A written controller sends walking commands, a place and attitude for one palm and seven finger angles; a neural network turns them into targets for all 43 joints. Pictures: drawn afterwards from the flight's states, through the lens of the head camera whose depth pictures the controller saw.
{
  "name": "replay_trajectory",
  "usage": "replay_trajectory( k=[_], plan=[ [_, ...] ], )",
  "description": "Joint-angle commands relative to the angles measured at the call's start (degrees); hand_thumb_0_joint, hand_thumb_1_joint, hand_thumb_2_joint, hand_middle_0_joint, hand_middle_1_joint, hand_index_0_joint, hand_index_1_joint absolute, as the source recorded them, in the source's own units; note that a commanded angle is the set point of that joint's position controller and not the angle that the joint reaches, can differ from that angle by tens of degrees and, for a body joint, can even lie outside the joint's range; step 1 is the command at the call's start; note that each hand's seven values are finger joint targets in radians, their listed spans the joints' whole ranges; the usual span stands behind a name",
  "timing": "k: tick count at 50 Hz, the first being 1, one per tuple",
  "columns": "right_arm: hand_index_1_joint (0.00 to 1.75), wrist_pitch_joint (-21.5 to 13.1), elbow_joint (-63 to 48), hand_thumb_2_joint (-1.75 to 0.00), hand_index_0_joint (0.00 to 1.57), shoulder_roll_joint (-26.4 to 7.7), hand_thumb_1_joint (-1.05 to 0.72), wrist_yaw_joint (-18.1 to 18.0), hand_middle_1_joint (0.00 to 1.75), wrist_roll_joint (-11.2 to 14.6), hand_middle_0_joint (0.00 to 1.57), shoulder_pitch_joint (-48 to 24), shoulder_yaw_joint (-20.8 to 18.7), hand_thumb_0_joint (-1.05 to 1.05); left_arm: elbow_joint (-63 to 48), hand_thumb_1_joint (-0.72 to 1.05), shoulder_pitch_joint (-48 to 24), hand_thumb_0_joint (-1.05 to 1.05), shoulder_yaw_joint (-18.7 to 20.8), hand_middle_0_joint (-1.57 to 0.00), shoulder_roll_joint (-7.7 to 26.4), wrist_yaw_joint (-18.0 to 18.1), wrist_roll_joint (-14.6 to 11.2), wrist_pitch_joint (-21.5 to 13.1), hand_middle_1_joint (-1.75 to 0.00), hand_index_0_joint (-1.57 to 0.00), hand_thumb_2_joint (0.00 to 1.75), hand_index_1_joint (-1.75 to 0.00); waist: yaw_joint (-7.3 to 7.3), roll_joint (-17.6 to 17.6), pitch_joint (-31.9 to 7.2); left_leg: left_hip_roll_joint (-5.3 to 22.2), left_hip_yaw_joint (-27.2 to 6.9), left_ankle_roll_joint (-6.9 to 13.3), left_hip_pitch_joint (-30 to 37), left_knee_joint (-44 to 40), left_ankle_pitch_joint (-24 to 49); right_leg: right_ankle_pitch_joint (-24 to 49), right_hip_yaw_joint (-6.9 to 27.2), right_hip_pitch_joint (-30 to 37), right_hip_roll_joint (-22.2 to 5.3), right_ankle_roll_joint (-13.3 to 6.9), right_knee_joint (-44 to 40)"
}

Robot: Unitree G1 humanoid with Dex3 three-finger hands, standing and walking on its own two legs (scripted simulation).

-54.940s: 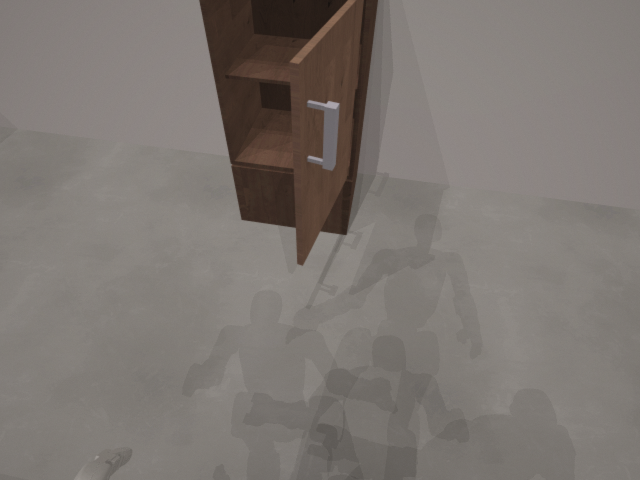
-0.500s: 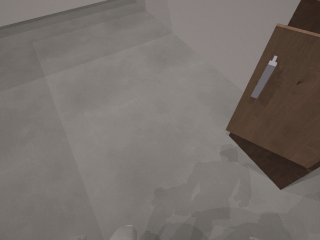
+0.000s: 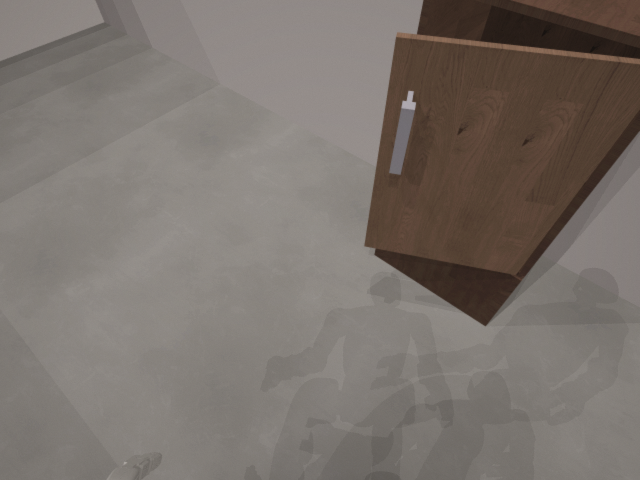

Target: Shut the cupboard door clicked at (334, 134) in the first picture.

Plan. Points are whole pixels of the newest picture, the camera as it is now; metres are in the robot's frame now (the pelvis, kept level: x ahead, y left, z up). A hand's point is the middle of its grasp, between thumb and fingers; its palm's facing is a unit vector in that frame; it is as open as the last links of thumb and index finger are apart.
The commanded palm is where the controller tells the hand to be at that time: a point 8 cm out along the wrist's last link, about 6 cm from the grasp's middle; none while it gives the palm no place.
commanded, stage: turn to face it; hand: left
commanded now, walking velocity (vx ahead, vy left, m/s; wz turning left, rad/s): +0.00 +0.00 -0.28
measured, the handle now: (402, 133) +0.72 -0.13 +0.00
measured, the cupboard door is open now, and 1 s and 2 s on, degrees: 27 27 27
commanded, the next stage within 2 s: take the last steps up to it in 0.20 s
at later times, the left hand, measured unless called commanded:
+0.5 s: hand out of the picture +0.11 +0.18 -0.17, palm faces -0.12 -0.98 -0.16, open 7.4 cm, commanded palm none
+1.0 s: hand (307, 400) +0.25 +0.04 -0.15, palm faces -0.21 -0.96 -0.21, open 7.3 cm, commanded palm none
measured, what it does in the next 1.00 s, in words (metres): walks ahead: right foot, then left foot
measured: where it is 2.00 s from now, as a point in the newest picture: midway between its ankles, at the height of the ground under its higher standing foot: (387, 472)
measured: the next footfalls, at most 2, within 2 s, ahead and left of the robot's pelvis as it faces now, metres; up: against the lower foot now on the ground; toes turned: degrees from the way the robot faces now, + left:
right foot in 0.02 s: +0.04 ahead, -0.12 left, +0.00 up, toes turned -4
left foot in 0.38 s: +0.07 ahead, +0.11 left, +0.00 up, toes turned -2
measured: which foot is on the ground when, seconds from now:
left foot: down 0.00-0.02, up 0.04-0.36, down 0.38-0.80, up 0.82-1.00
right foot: up 0.00-0.00, down 0.02-0.38, up 0.40-0.78, down 0.80-1.00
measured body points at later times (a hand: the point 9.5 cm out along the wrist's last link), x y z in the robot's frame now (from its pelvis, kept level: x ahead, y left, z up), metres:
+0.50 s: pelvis +0.03 -0.01 +0.01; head +0.05 +0.02 +0.46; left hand +0.12 +0.23 -0.15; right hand +0.03 -0.25 -0.12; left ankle +0.03 +0.11 -0.73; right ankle -0.02 -0.12 -0.67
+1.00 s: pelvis +0.15 -0.13 +0.01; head +0.18 -0.14 +0.46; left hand +0.26 +0.09 -0.14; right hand +0.10 -0.38 -0.14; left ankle +0.16 +0.00 -0.66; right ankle +0.12 -0.22 -0.73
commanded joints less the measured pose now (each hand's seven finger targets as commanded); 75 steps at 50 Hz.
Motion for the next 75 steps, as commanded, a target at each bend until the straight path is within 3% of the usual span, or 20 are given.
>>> replay_trajectory(
  k=[1,3,8,13,17,18,19,20,27,37,39,40,41,47,57,59,60,65,69,75],
  plan=[
    [0.3,-0.07,-6.79,-0.9,0.2,-5.37,-0.9,-0.49,0.3,0.8,0.2,-4.97,-1.87,0.0,-0.08,0.9,10.99,0.0,2.88,-0.2,14.71,1.86,0.09,-2.94,-0.3,-0.2,0.9,-0.3,6.15,-18.79,-7.91,-5.8,-4.57,-0.76,-19.43,24.2,-19.22,35.5,26.57,16.36,-21.61,-12.05,-17.43],
    [0.3,0.94,-5.38,-0.9,0.2,-5.7,-0.9,-0.76,0.3,0.74,0.2,-4.43,-2.09,0.0,-0.95,0.9,6.51,0.0,2.48,-0.2,11.45,2.92,-0.05,-2.72,-0.3,-0.2,0.9,-0.3,3.68,-12.7,-4.7,-4.05,-12.22,0.02,-21.04,32.4,-12.64,19.14,23.44,9.16,-18.98,-14.21,-19.97],
    [0.3,0.73,-1.52,-0.9,0.2,-5.11,-0.9,0.05,0.3,0.46,0.2,0.12,-1.92,0.0,-2.46,0.9,-0.42,0.0,1.09,-0.2,7.55,3.01,0.21,-3.17,-0.3,-0.2,0.9,-0.3,-0.32,-11.53,-5.38,-4.98,-10.46,-1.03,-14.68,26.11,-3.23,19.21,12.86,4.96,-11.52,-10.82,-18.3],
    [0.3,0.12,-1.93,-0.9,0.2,-3.54,-0.9,-0.24,0.3,0.74,0.2,-1.95,-1.48,0.0,-0.23,0.9,3.9,0.0,1.53,-0.2,8.09,2.99,0.34,-3.19,-0.3,-0.2,0.9,-0.3,2.1,-9.29,-7.19,-7.23,-9.11,-0.97,-11.83,11.79,-5.04,24.09,16.89,9.83,-12.39,-12.47,-16.13],
    [0.3,-1.0,0.4,-0.9,0.2,-3.05,-0.9,-0.88,0.3,0.55,0.2,4.45,-0.96,0.0,0.42,0.9,1.72,0.0,1.32,-0.2,6.68,2.87,-0.5,-2.84,-0.3,-0.2,0.9,-0.3,-1.31,-9.63,-8.28,-8.09,-8.49,-0.31,3.26,-7.46,7.14,13.73,16.55,2.6,-8.52,-8.37,-12.67],
    [0.3,-1.69,1.17,-0.9,0.2,-5.46,-0.9,-0.97,0.3,0.24,0.2,6.7,-1.27,0.0,0.07,0.9,1.59,0.0,0.81,-0.2,4.57,2.4,-0.7,-2.65,-0.3,-0.2,0.9,-0.3,-1.92,-3.11,-8.62,-4.17,-13.09,0.96,8.93,-13.55,4.71,0.96,13.36,-3.15,-4.35,-5.85,-8.69],
    [0.3,-2.14,1.53,-0.9,0.2,-11.26,-0.9,-1.14,0.3,-0.93,0.2,9.14,-2.45,0.0,-0.87,0.9,2.59,0.0,0.27,-0.2,1.09,1.71,-1.04,-2.35,-0.3,-0.2,0.9,-0.3,-2.91,11.88,-7.42,8.52,-29.7,5.74,12.93,-19.22,-4.35,-11.44,6.21,-14.08,3.6,-2.78,3.42],
    [0.3,-1.92,1.14,-0.9,0.2,-14.42,-0.9,-1.57,0.3,-1.26,0.2,10.89,-3.05,0.0,-2.4,0.9,0.01,0.0,0.3,-0.2,1.8,1.38,-0.31,-2.4,-0.3,-0.2,0.9,-0.3,-4.53,14.48,-4.64,17.2,-39.74,11.07,10.58,-24.37,-11.8,-16.72,3.67,-19.4,4.14,-2.03,15.82],
    [0.3,-3.98,1.29,-0.9,0.2,-8.0,-0.9,-1.97,0.3,-0.76,0.2,7.78,-1.47,0.0,0.19,0.9,0.23,0.0,0.89,-0.2,1.4,-1.11,0.44,-2.47,-0.3,-0.2,0.9,-0.3,-1.38,7.24,-1.8,8.52,-17.5,8.44,9.95,-22.16,8.89,0.89,4.65,-21.25,-1.12,-0.22,26.07],
    [0.3,-3.47,4.37,-0.9,0.2,-10.59,-0.9,-1.03,0.3,-0.96,0.2,7.37,-3.33,0.0,1.11,0.9,-1.18,0.0,0.55,-0.2,1.09,-1.89,0.26,-3.34,-0.3,-0.2,0.9,-0.3,-0.64,9.7,-1.15,9.34,-9.29,7.61,3.66,-16.66,9.8,4.0,-2.61,-2.42,-0.12,-1.08,-1.38],
    [0.3,-3.47,4.25,-0.9,0.2,-9.06,-0.9,-0.47,0.3,-0.18,0.2,5.33,-2.87,0.0,5.52,0.9,11.75,0.0,1.64,-0.2,5.21,-1.23,0.44,-4.41,-0.3,-0.2,0.9,-0.3,5.93,0.79,-6.48,3.24,-3.23,4.08,-4.4,-0.22,12.62,5.67,-0.36,17.17,0.17,-3.31,-10.72],
    [0.3,-3.73,2.82,-0.9,0.2,-4.39,-0.9,0.1,0.3,0.75,0.2,4.76,-1.68,0.0,8.21,0.9,20.04,0.0,3.17,-0.2,11.77,-0.11,0.78,-5.43,-0.3,-0.2,0.9,-0.3,9.2,-16.62,-11.9,-4.14,0.89,1.75,-17.51,17.17,-2.44,-1.72,17.98,29.18,-13.53,-8.36,-17.0],
    [0.3,-3.49,0.82,-0.9,0.2,-3.3,-0.9,-0.13,0.3,0.89,0.2,2.42,-1.17,0.0,9.08,0.9,21.25,0.0,3.11,-0.2,13.75,0.73,-0.2,-5.32,-0.3,-0.2,0.9,-0.3,8.72,-20.54,-11.43,-6.88,-5.2,2.11,-22.78,29.64,-18.81,-0.39,29.45,26.2,-20.63,-12.18,-23.49],
    [0.3,-1.97,4.27,-0.9,0.2,-1.27,-0.9,0.39,0.3,-0.28,0.2,3.95,-1.29,0.0,5.93,0.9,4.64,0.0,-0.38,-0.2,2.38,2.22,-0.11,-6.29,-0.3,-0.2,0.9,-0.3,-0.8,-7.9,-3.3,-2.51,-9.26,1.61,-15.14,27.36,-2.89,15.03,7.77,5.9,-12.56,-12.01,-23.29],
    [0.3,-3.96,5.73,-0.9,0.2,-1.34,-0.9,0.37,0.3,-0.26,0.2,6.08,-0.45,0.0,9.82,0.9,7.57,0.0,-1.1,-0.2,1.31,2.63,-0.93,-6.71,-0.3,-0.2,0.9,-0.3,-2.87,-2.7,-4.96,-6.93,-7.43,3.2,5.3,-6.69,14.23,22.02,3.92,5.81,-8.07,-9.04,-10.44],
    [0.3,-4.3,6.5,-0.9,0.2,-8.37,-0.9,-0.69,0.3,-0.74,0.2,12.22,-1.47,0.0,8.77,0.9,10.78,0.0,-2.11,-0.2,-2.5,2.75,-1.58,-6.48,-0.3,-0.2,0.9,-0.3,-3.31,15.26,-9.12,12.72,-30.81,13.53,17.53,-12.81,38.63,-8.37,-1.85,-8.01,1.14,-3.19,10.86],
    [0.3,-3.33,6.05,-0.9,0.2,-7.94,-0.9,-1.4,0.3,-0.45,0.2,9.6,-0.87,0.0,8.21,0.9,9.47,0.0,-2.36,-0.2,-1.35,3.23,-1.15,-5.93,-0.3,-0.2,0.9,-0.3,-2.35,9.73,-6.44,14.76,-30.06,16.79,12.0,-14.53,42.2,-18.01,2.41,-7.18,0.44,-2.89,15.93],
    [0.3,-2.33,4.7,-0.9,0.2,-4.16,-0.9,-2.67,0.3,0.72,0.2,-2.52,0.53,0.0,10.28,0.9,10.76,0.0,-2.1,-0.2,-1.25,3.79,-0.98,-3.22,-0.3,-0.2,0.9,-0.3,2.19,6.58,-5.95,6.46,-16.49,12.17,6.9,-11.52,51.56,-4.72,3.8,1.83,-2.08,-0.53,-0.41],
    [0.3,-0.42,2.97,-0.9,0.2,-5.57,-0.9,-2.06,0.3,1.18,0.2,-4.52,-1.98,0.0,8.8,0.9,11.16,0.0,-0.97,-0.2,1.27,4.01,0.16,-2.86,-0.3,-0.2,0.9,-0.3,2.0,-0.03,-8.07,0.83,-12.77,6.96,5.26,-7.06,31.89,20.83,6.92,3.76,-2.44,-2.36,-6.26],
    [0.3,1.47,2.2,-0.9,0.2,-1.95,-0.9,-0.75,0.3,0.84,0.2,-3.38,-2.45,0.0,6.07,0.9,6.97,0.0,0.07,-0.2,6.29,3.95,0.34,-3.16,-0.3,-0.2,0.9,-0.3,1.39,-13.4,-5.9,-10.28,-8.56,1.82,-3.68,9.73,-5.14,41.0,19.5,5.03,-16.56,-11.68,-14.18]
  ],
)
